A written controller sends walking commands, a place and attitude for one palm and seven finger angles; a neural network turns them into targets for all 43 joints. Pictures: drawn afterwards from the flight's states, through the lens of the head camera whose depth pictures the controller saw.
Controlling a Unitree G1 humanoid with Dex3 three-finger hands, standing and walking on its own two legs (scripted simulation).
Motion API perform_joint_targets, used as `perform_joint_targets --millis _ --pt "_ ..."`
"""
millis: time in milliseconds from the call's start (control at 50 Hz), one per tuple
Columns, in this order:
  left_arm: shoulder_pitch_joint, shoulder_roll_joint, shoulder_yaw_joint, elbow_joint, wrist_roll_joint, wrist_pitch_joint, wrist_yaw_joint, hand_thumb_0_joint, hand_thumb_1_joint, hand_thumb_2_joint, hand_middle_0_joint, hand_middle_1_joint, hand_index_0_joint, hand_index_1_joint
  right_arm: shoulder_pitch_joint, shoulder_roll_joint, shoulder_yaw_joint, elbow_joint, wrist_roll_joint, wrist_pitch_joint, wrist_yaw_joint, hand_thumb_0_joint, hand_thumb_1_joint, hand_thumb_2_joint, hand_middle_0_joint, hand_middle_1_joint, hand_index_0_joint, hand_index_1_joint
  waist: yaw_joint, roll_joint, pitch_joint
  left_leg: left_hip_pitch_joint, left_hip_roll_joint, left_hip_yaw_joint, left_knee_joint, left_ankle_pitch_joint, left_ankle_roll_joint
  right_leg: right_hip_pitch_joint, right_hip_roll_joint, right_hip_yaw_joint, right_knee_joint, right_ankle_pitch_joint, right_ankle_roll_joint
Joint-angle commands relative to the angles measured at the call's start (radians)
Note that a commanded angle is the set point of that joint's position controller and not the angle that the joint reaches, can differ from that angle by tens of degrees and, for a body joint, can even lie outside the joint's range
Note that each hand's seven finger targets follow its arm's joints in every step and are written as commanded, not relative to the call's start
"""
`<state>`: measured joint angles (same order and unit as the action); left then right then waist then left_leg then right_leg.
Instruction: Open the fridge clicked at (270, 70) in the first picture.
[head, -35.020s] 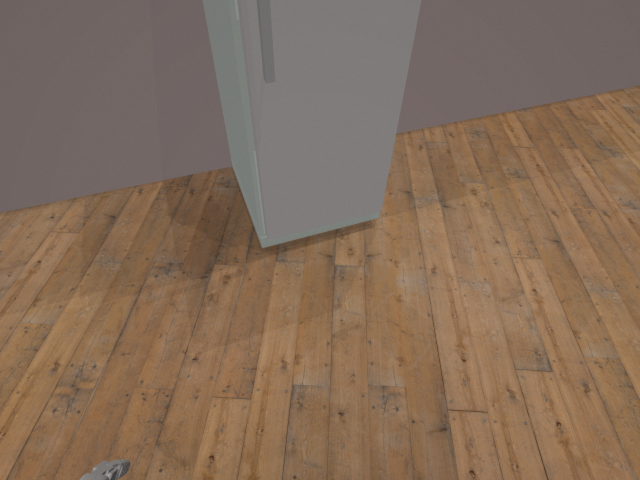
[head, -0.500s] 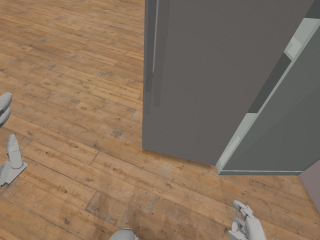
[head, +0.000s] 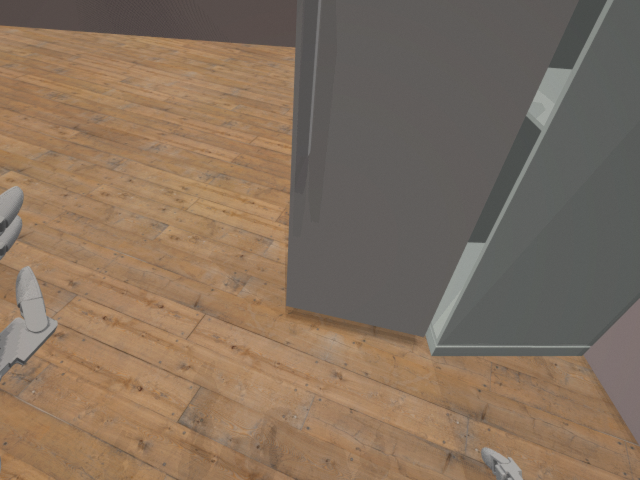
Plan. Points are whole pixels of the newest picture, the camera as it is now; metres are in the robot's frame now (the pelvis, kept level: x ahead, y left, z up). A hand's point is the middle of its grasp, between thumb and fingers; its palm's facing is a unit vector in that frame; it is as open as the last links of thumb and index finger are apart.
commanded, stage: stop stepping back and stand still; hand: left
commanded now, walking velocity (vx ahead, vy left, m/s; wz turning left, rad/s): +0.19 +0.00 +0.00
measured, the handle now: (312, 46) +0.86 +0.09 +0.24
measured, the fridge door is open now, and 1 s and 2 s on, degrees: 75 75 75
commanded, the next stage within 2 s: let the arm hang, fingers relaxed in 1.24 s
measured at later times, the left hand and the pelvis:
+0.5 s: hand out of the picture +0.13 +0.28 +0.18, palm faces +0.51 -0.76 -0.40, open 7.4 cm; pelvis -0.05 +0.00 +0.00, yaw +2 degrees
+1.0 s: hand out of the picture +0.17 +0.31 +0.16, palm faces +0.48 -0.76 -0.44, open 7.4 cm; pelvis -0.02 +0.04 +0.01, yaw +2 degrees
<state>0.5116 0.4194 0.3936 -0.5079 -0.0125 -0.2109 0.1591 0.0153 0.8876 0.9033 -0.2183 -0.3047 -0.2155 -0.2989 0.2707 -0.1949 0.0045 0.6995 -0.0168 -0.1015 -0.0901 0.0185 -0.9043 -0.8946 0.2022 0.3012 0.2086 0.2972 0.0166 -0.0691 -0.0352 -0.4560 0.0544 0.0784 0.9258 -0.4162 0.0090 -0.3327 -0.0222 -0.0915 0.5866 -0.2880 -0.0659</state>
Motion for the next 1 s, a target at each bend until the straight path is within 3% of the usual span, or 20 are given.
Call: perform_joint_targets --millis 0,20,40,60,80,180,220,240,260,280,300,320,360,480,540,640,700,740,880,980 --pt "-0.205 0.17 0.098 -0.122 -0.008 -0.04 0.029 0.0 0.9 0.9 -0.2 -0.3 -0.2 -0.3 -0.103 -0.141 -0.042 -0.168 0.0 -0.069 -0.036 0.0 -0.9 -0.9 0.2 0.3 0.2 0.3 -0.047 0.044 -0.003 0.313 -0.003 0.012 -0.338 -0.049 0.033 -0.218 -0.17 0.204 -0.154 -0.467 -0.05" --pt "-0.232 0.163 0.095 -0.135 -0.007 -0.049 0.032 0.0 0.9 0.9 -0.2 -0.3 -0.2 -0.3 -0.097 -0.168 -0.044 -0.174 -0.009 -0.075 -0.04 0.0 -0.9 -0.9 0.2 0.3 0.2 0.3 -0.052 0.227 -0.003 0.286 0.066 -0.176 -0.526 -0.221 0.081 -0.216 -0.074 0.14 0.078 -0.402 -0.009" --pt "-0.245 0.153 0.094 -0.15 -0.003 -0.059 0.038 0.0 0.9 0.9 -0.2 -0.3 -0.2 -0.3 -0.121 -0.181 -0.04 -0.189 -0.006 -0.082 -0.035 0.0 -0.9 -0.9 0.2 0.3 0.2 0.3 -0.043 0.466 0.046 0.248 0.262 -0.47 -0.727 -0.384 0.148 -0.281 0.051 0.004 0.36 -0.269 0.056" --pt "-0.282 0.173 0.094 -0.155 0.013 -0.067 0.036 0.0 0.9 0.9 -0.2 -0.3 -0.2 -0.3 -0.144 -0.156 -0.037 -0.205 -0.004 -0.086 -0.031 0.0 -0.9 -0.9 0.2 0.3 0.2 0.3 -0.042 0.399 0.094 0.145 0.342 -0.578 -0.801 -0.386 0.2 -0.286 0.011 0.079 0.524 -0.204 0.059" --pt "-0.261 0.226 0.16 -0.135 0.032 -0.065 0.028 0.0 0.9 0.9 -0.2 -0.3 -0.2 -0.3 -0.154 -0.169 -0.064 -0.201 -0.017 -0.078 -0.025 0.0 -0.9 -0.9 0.2 0.3 0.2 0.3 0.007 0.23 -0.002 0.12 0.283 -0.403 -0.753 -0.125 0.184 -0.171 0.015 0.062 0.58 -0.155 0.067" --pt "-0.09 0.147 0.08 -0.19 0.005 -0.039 0.012 0.0 0.9 0.9 -0.2 -0.3 -0.2 -0.3 -0.177 -0.14 -0.04 -0.218 0.011 -0.074 0.013 0.0 -0.9 -0.9 0.2 0.3 0.2 0.3 -0.005 0.338 0.062 -0.094 0.184 -0.241 -0.758 -0.334 0.105 0.112 0.031 -0.035 0.204 -0.175 0.055" --pt "-0.053 0.177 0.108 -0.184 0.006 -0.023 0.024 0.0 0.9 0.9 -0.2 -0.3 -0.2 -0.3 -0.172 -0.142 -0.043 -0.227 0.004 -0.053 0.007 0.0 -0.9 -0.9 0.2 0.3 0.2 0.3 0.008 0.259 0.03 -0.164 0.145 -0.169 -0.608 -0.346 0.057 0.291 0.054 -0.046 -0.006 -0.229 0.026" --pt "-0.049 0.192 0.12 -0.183 0.013 -0.015 0.027 0.0 0.9 0.9 -0.2 -0.3 -0.2 -0.3 -0.166 -0.135 -0.051 -0.23 0.003 -0.039 0.006 0.0 -0.9 -0.9 0.2 0.3 0.2 0.3 0.017 0.07 0.037 -0.224 0.053 -0.072 -0.324 -0.296 0.023 0.301 -0.031 0.113 -0.181 -0.321 -0.025" --pt "-0.04 0.226 0.149 -0.175 0.008 -0.001 0.027 0.0 0.9 0.9 -0.2 -0.3 -0.2 -0.3 -0.159 -0.115 -0.055 -0.234 0.007 -0.03 0.009 0.0 -0.9 -0.9 0.2 0.3 0.2 0.3 0.019 -0.239 0.052 -0.306 -0.061 -0.001 0.045 -0.165 -0.013 0.216 -0.291 0.579 -0.409 -0.536 -0.143" --pt "-0.151 0.225 0.129 -0.244 -0.021 -0.008 0.025 0.0 0.9 0.9 -0.2 -0.3 -0.2 -0.3 -0.195 -0.131 -0.048 -0.225 0.016 -0.046 0.003 0.0 -0.9 -0.9 0.2 0.3 0.2 0.3 0.001 -0.177 0.128 -0.304 -0.026 -0.051 0.225 -0.033 -0.025 0.108 -0.361 0.626 -0.464 -0.288 -0.156" --pt "-0.209 0.281 0.185 -0.29 -0.023 -0.038 0.026 0.0 0.9 0.9 -0.2 -0.3 -0.2 -0.3 -0.173 -0.131 -0.043 -0.199 0.003 -0.059 0.0 0.0 -0.9 -0.9 0.2 0.3 0.2 0.3 -0.026 -0.019 0.059 -0.253 0.015 -0.065 0.241 0.031 -0.037 0.142 -0.334 0.501 -0.393 0.045 -0.159" --pt "-0.15 0.237 0.175 -0.218 -0.017 -0.034 0.032 0.0 0.9 0.9 -0.2 -0.3 -0.2 -0.3 -0.133 -0.1 -0.032 -0.171 0.002 -0.064 0.004 0.0 -0.9 -0.9 0.2 0.3 0.2 0.3 -0.027 0.007 -0.051 -0.197 0.008 -0.065 0.211 0.064 -0.033 0.197 -0.295 0.444 -0.334 0.011 -0.137" --pt "-0.12 0.179 0.122 -0.153 -0.026 -0.016 0.02 0.0 0.9 0.9 -0.2 -0.3 -0.2 -0.3 -0.122 -0.117 -0.048 -0.171 0.009 -0.055 0.0 0.0 -0.9 -0.9 0.2 0.3 0.2 0.3 -0.031 0.004 0.005 -0.034 0.016 -0.032 0.067 0.089 -0.034 -0.009 -0.24 0.317 -0.38 -0.308 -0.082" --pt "-0.145 0.157 0.085 -0.143 -0.013 -0.027 0.031 0.0 0.9 0.9 -0.2 -0.3 -0.2 -0.3 -0.119 -0.131 -0.041 -0.177 0.001 -0.076 -0.028 0.0 -0.9 -0.9 0.2 0.3 0.2 0.3 -0.022 0.006 0.007 0.276 -0.021 0.024 -0.365 0.017 0.015 -0.096 -0.196 0.232 -0.271 -0.394 -0.048" --pt "-0.163 0.153 0.096 -0.177 -0.002 -0.048 0.039 0.0 0.9 0.9 -0.2 -0.3 -0.2 -0.3 -0.14 -0.169 -0.041 -0.207 0.006 -0.08 -0.026 0.0 -0.9 -0.9 0.2 0.3 0.2 0.3 -0.015 0.297 0.033 0.213 0.231 -0.382 -0.69 -0.146 0.129 -0.088 0.001 0.058 0.099 -0.152 0.064" --pt "-0.089 0.182 0.132 -0.201 0.013 -0.056 0.029 0.0 0.9 0.9 -0.2 -0.3 -0.2 -0.3 -0.158 -0.145 -0.036 -0.209 0.012 -0.084 -0.003 0.0 -0.9 -0.9 0.2 0.3 0.2 0.3 -0.004 0.246 0.033 0.05 0.126 -0.185 -0.596 0.034 0.076 0.162 -0.009 0.064 -0.08 0.009 0.065" --pt "-0.025 0.188 0.148 -0.176 -0.006 -0.062 0.025 0.0 0.9 0.9 -0.2 -0.3 -0.2 -0.3 -0.149 -0.131 -0.041 -0.197 0.014 -0.082 0.012 0.0 -0.9 -0.9 0.2 0.3 0.2 0.3 -0.013 -0.005 -0.038 0.075 0.006 -0.069 -0.392 0.127 0.013 0.166 -0.128 0.273 -0.198 0.096 0.006" --pt "-0.011 0.18 0.15 -0.163 -0.023 -0.055 0.023 0.0 0.9 0.9 -0.2 -0.3 -0.2 -0.3 -0.132 -0.126 -0.046 -0.185 0.017 -0.072 0.016 0.0 -0.9 -0.9 0.2 0.3 0.2 0.3 -0.022 -0.032 -0.041 0.129 -0.009 -0.055 -0.34 0.11 -0.002 0.101 -0.187 0.343 -0.261 -0.004 -0.027" --pt "-0.042 0.152 0.125 -0.13 -0.02 -0.05 0.017 0.0 0.9 0.9 -0.2 -0.3 -0.2 -0.3 -0.168 -0.136 -0.035 -0.197 0.024 -0.058 -0.003 0.0 -0.9 -0.9 0.2 0.3 0.2 0.3 -0.009 0.136 -0.057 0.196 0.083 -0.142 -0.533 0.324 0.026 0.145 -0.039 0.132 -0.114 0.188 0.057" --pt "-0.083 0.14 0.093 -0.174 -0.009 -0.053 0.013 0.0 0.9 0.9 -0.2 -0.3 -0.2 -0.3 -0.171 -0.136 -0.034 -0.211 0.021 -0.06 -0.005 0.0 -0.9 -0.9 0.2 0.3 0.2 0.3 -0.001 0.165 -0.073 0.195 0.083 -0.134 -0.544 0.405 0.02 0.196 -0.026 0.101 -0.096 0.238 0.064"
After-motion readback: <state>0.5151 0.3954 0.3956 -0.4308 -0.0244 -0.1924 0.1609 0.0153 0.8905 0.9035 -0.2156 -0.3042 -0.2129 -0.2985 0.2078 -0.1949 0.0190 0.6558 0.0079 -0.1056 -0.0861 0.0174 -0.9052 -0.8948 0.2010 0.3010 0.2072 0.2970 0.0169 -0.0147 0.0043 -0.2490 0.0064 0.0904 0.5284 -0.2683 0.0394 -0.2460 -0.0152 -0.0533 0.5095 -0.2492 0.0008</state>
